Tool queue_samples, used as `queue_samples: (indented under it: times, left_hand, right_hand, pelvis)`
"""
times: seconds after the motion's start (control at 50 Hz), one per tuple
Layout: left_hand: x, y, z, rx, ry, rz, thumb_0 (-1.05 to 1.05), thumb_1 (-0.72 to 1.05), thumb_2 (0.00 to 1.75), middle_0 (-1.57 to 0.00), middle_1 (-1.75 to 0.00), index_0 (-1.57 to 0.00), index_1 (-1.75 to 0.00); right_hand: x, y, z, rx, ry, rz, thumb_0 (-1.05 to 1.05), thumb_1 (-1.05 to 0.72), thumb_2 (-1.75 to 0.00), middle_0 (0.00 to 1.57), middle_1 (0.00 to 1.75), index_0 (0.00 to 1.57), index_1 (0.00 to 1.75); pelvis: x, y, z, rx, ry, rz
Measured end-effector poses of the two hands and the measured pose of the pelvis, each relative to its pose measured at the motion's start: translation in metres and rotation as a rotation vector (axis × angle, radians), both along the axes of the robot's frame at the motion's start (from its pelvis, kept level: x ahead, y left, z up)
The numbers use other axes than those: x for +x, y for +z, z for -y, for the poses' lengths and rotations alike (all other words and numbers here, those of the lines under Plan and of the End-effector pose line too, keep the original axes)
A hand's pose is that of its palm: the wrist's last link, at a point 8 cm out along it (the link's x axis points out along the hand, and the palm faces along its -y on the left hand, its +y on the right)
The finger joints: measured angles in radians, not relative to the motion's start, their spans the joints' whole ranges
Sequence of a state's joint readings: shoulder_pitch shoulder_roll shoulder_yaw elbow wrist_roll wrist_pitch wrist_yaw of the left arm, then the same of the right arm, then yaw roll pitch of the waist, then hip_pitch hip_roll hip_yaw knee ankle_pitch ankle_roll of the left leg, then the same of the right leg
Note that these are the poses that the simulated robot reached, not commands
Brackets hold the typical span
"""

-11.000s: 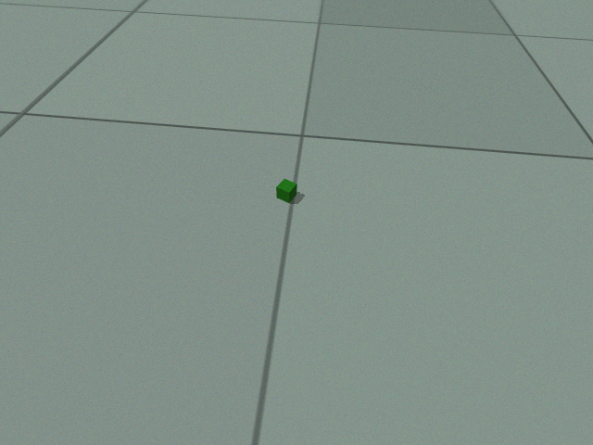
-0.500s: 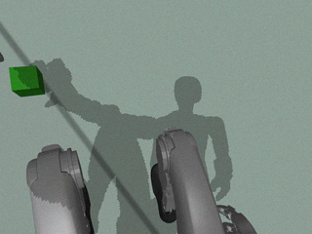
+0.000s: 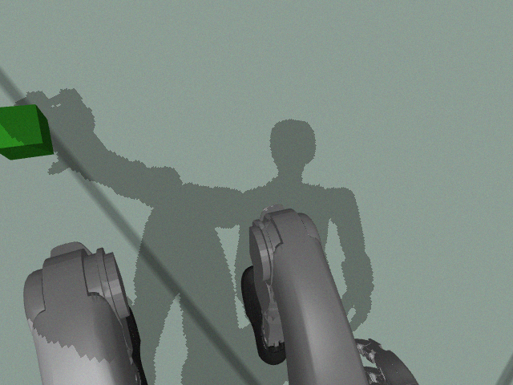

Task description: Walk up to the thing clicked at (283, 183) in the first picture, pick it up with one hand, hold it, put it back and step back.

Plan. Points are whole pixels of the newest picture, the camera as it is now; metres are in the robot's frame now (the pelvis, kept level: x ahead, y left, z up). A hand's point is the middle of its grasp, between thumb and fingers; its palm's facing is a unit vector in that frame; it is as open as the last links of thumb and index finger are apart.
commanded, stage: rise first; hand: left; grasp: from above
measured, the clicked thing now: (22, 133) +0.53 +0.30 -0.29
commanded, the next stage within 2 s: approach in 1.52 s
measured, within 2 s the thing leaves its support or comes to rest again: neither
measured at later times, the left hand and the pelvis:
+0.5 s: hand out of the picture +0.48 +0.33 -0.17, palm faces -0.44 -0.08 -0.90, open 14.1 cm; pelvis +0.00 +0.00 +0.00, yaw -1 degrees
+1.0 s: hand out of the picture +0.48 +0.34 -0.17, palm faces -0.44 -0.07 -0.89, open 13.9 cm; pelvis +0.00 +0.00 +0.00, yaw -1 degrees
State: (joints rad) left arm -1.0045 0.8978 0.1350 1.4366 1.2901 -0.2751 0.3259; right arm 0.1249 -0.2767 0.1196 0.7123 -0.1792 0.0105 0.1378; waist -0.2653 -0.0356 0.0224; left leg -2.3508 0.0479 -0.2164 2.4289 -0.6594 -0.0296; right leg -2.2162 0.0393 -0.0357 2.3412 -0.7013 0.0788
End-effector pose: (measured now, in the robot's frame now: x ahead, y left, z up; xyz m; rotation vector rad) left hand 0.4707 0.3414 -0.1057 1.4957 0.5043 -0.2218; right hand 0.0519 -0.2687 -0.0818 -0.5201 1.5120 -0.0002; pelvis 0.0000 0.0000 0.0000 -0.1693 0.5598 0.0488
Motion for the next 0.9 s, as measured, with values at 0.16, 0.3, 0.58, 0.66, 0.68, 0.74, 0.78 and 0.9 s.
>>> queue_samples:
  times: [0.16, 0.3, 0.58, 0.66, 0.68, 0.74, 0.78, 0.9]
  left_hand:
    - [0.004, -0.004, 0.001, 0.001, -0.004, 0.0, 0.0, -0.54, 1.0, -0.09, -1.0, -0.09, -1.0]
    - [0.011, -0.006, 0.003, 0.001, -0.008, 0.01, 0.0, -0.54, 1.0, -0.1, -0.99, -0.09, -1.0]
    - [0.016, -0.013, 0.005, 0.0, 0.002, 0.0, 0.0, -0.53, 1.0, -0.13, -0.97, -0.11, -0.99]
    - [0.015, -0.013, 0.003, 0.002, 0.001, -0.002, 0.0, -0.53, 1.0, -0.13, -0.96, -0.12, -0.98]
    - [0.015, -0.013, 0.003, 0.003, 0.001, -0.004, 0.0, -0.53, 1.0, -0.14, -0.96, -0.12, -0.98]
    - [0.014, -0.012, 0.001, 0.004, -0.001, -0.005, 0.0, -0.52, 1.0, -0.14, -0.96, -0.12, -0.97]
    - [0.014, -0.011, 0.001, 0.006, -0.003, -0.004, 0.0, -0.52, 0.99, -0.14, -0.95, -0.13, -0.97]
    - [0.014, -0.007, 0.001, 0.004, -0.005, 0.0, 0.0, -0.5, 0.99, -0.16, -0.95, -0.14, -0.96]
  right_hand:
    - [-0.005, 0.001, -0.002, -0.001, 0.002, -0.003, 0.0, -0.92, -0.9, 0.2, 0.3, 0.21, 0.3]
    - [-0.01, 0.004, -0.002, -0.01, -0.002, -0.01, 0.0, -0.92, -0.9, 0.2, 0.3, 0.21, 0.3]
    - [-0.015, 0.008, -0.006, -0.008, -0.008, -0.015, 0.0, -0.92, -0.9, 0.2, 0.3, 0.21, 0.3]
    - [-0.015, 0.008, -0.007, -0.003, -0.008, -0.016, 0.0, -0.92, -0.9, 0.2, 0.3, 0.21, 0.3]
    - [-0.014, 0.008, -0.007, -0.001, -0.008, -0.015, 0.0, -0.92, -0.9, 0.2, 0.3, 0.21, 0.3]
    - [-0.013, 0.008, -0.008, 0.003, -0.005, -0.014, 0.0, -0.92, -0.9, 0.2, 0.3, 0.21, 0.3]
    - [-0.011, 0.007, -0.008, 0.005, -0.003, -0.012, 0.0, -0.92, -0.9, 0.2, 0.3, 0.21, 0.3]
    - [-0.007, 0.007, -0.007, 0.009, 0.002, -0.001, 0.0, -0.92, -0.9, 0.2, 0.3, 0.21, 0.3]
  pelvis:
    - [-0.001, -0.002, -0.001, -0.005, -0.003, 0.007]
    - [-0.001, -0.003, -0.002, -0.011, -0.005, 0.008]
    - [0.0, -0.003, -0.004, -0.021, -0.008, 0.007]
    - [0.0, -0.003, -0.004, -0.021, -0.008, 0.007]
    - [0.0, -0.003, -0.004, -0.021, -0.007, 0.007]
    - [0.0, -0.002, -0.004, -0.021, -0.006, 0.005]
    - [0.0, -0.002, -0.004, -0.02, -0.006, 0.005]
    - [0.0, -0.001, -0.004, -0.02, -0.005, 0.005]
